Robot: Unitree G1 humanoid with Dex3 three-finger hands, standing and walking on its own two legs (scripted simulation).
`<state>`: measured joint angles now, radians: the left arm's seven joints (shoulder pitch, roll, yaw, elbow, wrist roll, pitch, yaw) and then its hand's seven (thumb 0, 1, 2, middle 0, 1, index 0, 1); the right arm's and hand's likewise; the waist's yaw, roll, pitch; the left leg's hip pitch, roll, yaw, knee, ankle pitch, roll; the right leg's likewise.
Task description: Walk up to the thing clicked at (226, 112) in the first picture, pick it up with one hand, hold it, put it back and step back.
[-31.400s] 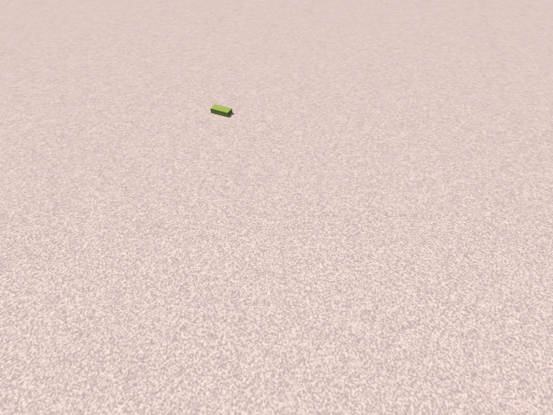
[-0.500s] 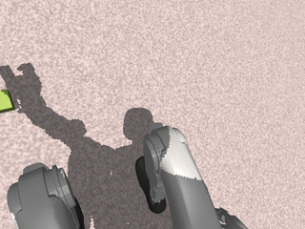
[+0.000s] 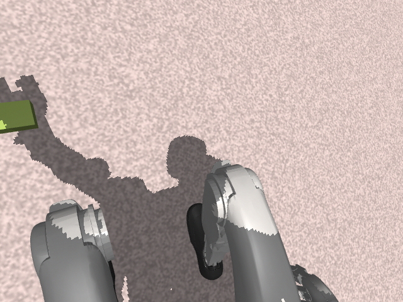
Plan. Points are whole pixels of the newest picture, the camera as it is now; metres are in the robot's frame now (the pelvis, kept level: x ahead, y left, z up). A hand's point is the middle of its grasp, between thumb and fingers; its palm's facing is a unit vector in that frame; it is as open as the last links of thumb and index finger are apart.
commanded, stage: close in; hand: left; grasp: from above
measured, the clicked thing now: out of the picture +0.50 +0.31 -0.30
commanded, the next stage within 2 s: rest palm in 0.02 s
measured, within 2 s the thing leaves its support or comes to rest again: neither
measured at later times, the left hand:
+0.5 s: hand out of the picture +0.49 +0.30 -0.25, palm faces -0.48 -0.10 -0.87, open 14.1 cm
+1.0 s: hand out of the picture +0.48 +0.30 -0.27, palm faces -0.47 -0.12 -0.87, open 14.3 cm
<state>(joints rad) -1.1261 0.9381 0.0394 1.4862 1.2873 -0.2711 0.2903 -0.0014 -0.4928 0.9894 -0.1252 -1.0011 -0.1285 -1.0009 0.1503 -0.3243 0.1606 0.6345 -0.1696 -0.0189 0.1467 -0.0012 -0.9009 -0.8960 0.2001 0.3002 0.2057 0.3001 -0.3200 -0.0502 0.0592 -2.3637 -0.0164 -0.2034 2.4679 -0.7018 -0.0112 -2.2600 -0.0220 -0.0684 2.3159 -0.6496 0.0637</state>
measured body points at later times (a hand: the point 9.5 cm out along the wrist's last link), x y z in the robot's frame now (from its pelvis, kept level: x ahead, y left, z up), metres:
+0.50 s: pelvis +0.00 +0.00 -0.02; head +0.29 +0.10 +0.31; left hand +0.51 +0.30 -0.20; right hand +0.00 -0.25 -0.07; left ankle +0.06 +0.12 -0.29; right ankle +0.11 -0.14 -0.29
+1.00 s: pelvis +0.00 +0.00 -0.02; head +0.30 +0.12 +0.30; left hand +0.50 +0.31 -0.22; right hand +0.04 -0.27 -0.06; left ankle +0.06 +0.12 -0.29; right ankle +0.11 -0.14 -0.29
